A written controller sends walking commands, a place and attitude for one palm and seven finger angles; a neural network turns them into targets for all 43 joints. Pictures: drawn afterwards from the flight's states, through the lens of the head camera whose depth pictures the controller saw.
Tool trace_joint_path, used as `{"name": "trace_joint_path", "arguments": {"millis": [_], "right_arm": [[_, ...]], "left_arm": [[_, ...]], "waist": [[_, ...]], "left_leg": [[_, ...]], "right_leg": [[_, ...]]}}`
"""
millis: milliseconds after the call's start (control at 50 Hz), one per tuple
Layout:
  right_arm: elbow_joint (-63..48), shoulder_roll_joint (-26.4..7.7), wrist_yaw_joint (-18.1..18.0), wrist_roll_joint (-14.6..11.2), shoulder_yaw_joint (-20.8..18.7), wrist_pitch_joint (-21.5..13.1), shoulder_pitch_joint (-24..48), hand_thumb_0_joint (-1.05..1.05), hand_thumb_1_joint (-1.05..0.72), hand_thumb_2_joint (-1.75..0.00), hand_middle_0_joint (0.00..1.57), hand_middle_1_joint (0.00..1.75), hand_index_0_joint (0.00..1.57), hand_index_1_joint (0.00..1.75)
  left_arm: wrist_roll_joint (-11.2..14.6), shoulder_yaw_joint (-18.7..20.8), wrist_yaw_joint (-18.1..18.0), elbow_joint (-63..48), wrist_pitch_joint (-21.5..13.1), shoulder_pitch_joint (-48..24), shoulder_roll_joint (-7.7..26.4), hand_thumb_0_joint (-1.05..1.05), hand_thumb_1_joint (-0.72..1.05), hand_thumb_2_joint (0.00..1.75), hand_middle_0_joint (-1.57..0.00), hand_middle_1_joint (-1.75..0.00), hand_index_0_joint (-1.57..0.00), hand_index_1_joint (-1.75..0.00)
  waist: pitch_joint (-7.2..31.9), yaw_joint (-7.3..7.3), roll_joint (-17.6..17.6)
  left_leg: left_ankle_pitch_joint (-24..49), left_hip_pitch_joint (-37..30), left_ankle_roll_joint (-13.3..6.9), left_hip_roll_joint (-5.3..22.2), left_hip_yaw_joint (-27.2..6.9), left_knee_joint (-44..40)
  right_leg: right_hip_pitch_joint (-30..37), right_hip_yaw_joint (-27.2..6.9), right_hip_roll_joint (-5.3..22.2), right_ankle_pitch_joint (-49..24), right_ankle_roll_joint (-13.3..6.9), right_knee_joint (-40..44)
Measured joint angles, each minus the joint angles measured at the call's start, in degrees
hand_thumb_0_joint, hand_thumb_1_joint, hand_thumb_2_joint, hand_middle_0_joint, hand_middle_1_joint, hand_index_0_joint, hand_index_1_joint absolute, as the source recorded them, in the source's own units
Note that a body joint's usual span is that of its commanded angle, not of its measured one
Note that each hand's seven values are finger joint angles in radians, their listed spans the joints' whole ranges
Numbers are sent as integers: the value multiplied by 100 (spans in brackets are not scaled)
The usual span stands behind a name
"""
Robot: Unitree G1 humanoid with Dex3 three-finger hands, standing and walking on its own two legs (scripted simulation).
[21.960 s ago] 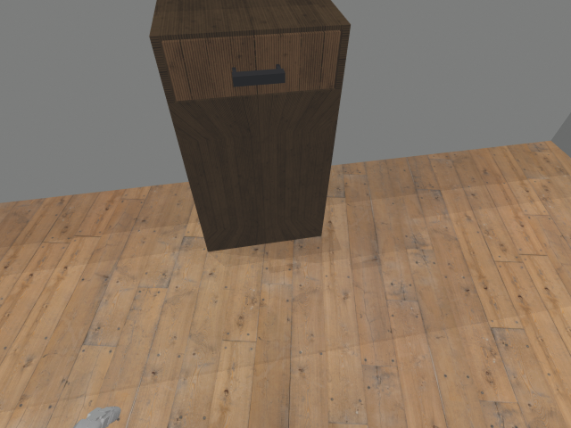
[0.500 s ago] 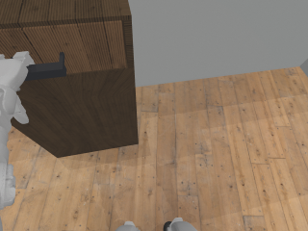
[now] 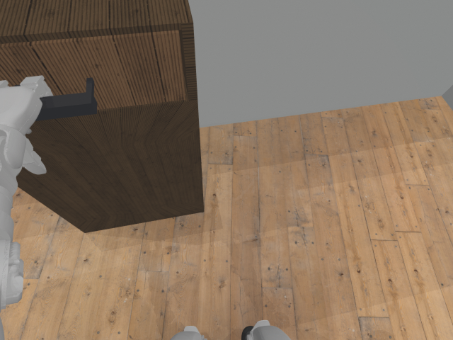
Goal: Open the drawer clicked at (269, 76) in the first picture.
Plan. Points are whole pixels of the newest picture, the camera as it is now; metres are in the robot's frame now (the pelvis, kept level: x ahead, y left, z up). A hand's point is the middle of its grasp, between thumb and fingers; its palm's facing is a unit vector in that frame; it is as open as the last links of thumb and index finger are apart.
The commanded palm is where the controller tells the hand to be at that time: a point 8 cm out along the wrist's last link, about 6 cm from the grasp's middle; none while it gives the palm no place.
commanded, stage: close the thumb around the handle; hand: left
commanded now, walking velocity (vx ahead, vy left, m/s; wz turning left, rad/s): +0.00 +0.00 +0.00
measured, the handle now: (53, 97) +0.52 +0.31 +0.07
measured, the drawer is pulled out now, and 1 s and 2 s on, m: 0.00 0.02 0.05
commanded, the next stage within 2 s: pull the drawer open in 0.50 s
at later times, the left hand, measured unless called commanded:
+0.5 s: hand (28, 131) +0.46 +0.34 +0.05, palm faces -0.07 -0.02 -1.00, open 6.1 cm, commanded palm +0.44 +0.33 +0.11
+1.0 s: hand (27, 141) +0.44 +0.34 +0.05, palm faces -0.05 -0.03 -1.00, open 6.2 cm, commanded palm +0.40 +0.33 +0.11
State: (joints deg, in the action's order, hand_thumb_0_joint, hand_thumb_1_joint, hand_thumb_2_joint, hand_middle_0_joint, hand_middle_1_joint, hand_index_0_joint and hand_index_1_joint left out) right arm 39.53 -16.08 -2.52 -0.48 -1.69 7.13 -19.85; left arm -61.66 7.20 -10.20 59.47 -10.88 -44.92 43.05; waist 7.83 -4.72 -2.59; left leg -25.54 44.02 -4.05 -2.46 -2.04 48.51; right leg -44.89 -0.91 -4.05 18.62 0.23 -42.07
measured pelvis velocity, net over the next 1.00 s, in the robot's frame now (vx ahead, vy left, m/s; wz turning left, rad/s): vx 0.02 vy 0.01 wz -0.02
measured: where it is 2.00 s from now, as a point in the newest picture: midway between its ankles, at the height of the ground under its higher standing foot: outside the picture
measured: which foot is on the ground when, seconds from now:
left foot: down 0.00-1.00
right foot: down 0.00-1.00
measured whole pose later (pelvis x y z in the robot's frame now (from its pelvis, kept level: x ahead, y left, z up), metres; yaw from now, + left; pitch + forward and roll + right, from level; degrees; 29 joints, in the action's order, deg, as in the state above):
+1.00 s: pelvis +0.02 +0.01 +0.01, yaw -1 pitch +19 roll -4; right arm 37.5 -15.7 -1.2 -1.0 -2.6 7.8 -18.4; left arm -58.0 8.6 -10.6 43.8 -7.0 -29.8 38.4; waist 8.3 -2.9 -3.3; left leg -25.6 37.8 -4.7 -2.4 -0.8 44.7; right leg -39.1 -2.4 -4.0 18.7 0.8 -38.6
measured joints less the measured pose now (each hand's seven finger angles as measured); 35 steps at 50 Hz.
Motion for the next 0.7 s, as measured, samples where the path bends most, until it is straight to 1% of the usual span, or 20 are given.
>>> {"name": "trace_joint_path", "arguments": {"millis": [100, 220, 300, 400, 640, 700], "right_arm": [[-8, 6, 15, 7, -7, 27, 23, 0, -90, -90, 20, 30, 21, 30], [-40, 2, 29, -1, -1, 40, 61, 0, -90, -90, 20, 30, 21, 30], [-52, 3, 38, 1, -22, 24, 68, 0, -90, -90, 20, 30, 21, 30], [-40, 15, 48, 10, -22, 31, 75, 0, -90, -90, 20, 30, 21, 30], [-28, 30, 47, 6, -4, 42, 57, 0, -90, -90, 20, 30, 21, 30], [-40, 25, 56, 8, -20, 55, 65, 0, -90, -90, 20, 30, 21, 30]], "left_arm": [[27, 57, 6, -79, -19, 108, -19, 0, -10, 47, -34, -124, -32, -125], [4, 46, -35, -108, -36, 114, -31, 0, 21, 60, -37, -127, -33, -128], [-19, -10, -49, -132, 15, 83, -67, 0, 42, 69, -38, -129, -35, -130], [37, -11, -35, -148, 68, 119, -118, 0, 66, 80, -40, -132, -36, -133], [8, -42, -63, -131, 88, 74, -134, 0, 66, 79, -39, -134, -34, -135], [24, 0, -47, -209, 109, 159, -122, 0, 67, 79, -38, -134, -34, -135]], "waist": [[18, 8, 5], [4, 19, 8], [-2, 30, -11], [22, 46, -18], [-6, 42, 15], [-9, 37, 12]], "left_leg": [[-6, -48, -8, 9, 28, -28], [-12, -59, -19, 3, 33, -27], [-10, -45, -17, -15, 11, -17], [-11, -74, -19, -15, 18, -35], [1, -110, -7, -12, -15, -60], [5, -129, -4, 0, 3, -79]], "right_leg": [[39, -29, -8, -3, 9, 26], [51, -33, -2, 3, 17, 25], [48, -10, 16, 13, 20, 18], [71, -18, 17, 16, 24, 29], [121, 15, 16, 6, 7, 66], [134, -4, 5, -6, 5, 87]]}}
